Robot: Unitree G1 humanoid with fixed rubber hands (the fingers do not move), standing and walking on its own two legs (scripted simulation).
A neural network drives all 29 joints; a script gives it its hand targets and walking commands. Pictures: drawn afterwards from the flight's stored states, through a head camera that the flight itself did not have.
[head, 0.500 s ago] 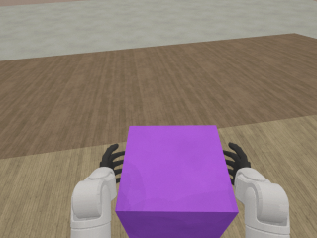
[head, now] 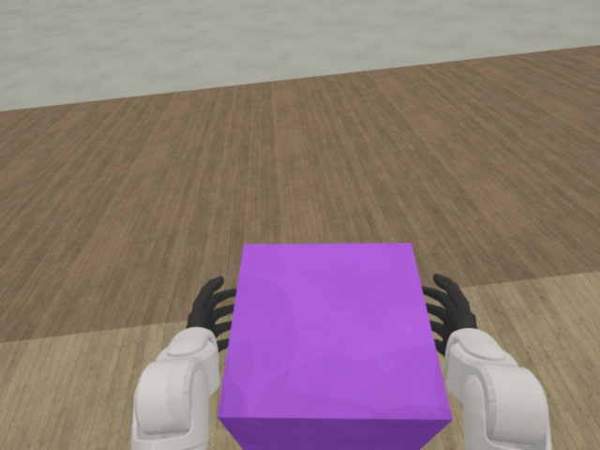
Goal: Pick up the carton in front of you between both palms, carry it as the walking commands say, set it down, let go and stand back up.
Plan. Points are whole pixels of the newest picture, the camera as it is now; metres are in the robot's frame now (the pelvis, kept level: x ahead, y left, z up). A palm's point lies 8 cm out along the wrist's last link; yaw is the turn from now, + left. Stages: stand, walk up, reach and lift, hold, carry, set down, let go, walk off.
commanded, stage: carry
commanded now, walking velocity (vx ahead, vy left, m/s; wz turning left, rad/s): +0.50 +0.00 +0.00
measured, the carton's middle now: (327, 360) +0.26 +0.00 -0.01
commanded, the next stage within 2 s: none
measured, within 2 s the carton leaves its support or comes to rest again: neither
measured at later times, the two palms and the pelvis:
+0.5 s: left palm (231, 153) +0.61 +0.17 +0.08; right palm (398, 146) +0.60 -0.13 +0.09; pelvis +0.34 +0.03 +0.00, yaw -2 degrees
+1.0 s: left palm (276, 53) +1.01 +0.12 +0.09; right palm (396, 46) +1.01 -0.18 +0.09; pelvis +0.65 -0.03 -0.01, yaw -1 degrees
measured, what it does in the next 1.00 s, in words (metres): walks ahead: left foot, then right foot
